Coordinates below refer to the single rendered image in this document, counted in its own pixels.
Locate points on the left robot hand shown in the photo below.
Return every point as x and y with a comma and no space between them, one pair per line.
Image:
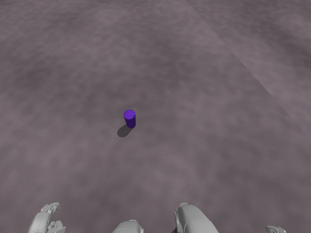
40,222

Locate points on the cup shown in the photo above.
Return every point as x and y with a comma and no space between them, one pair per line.
130,118

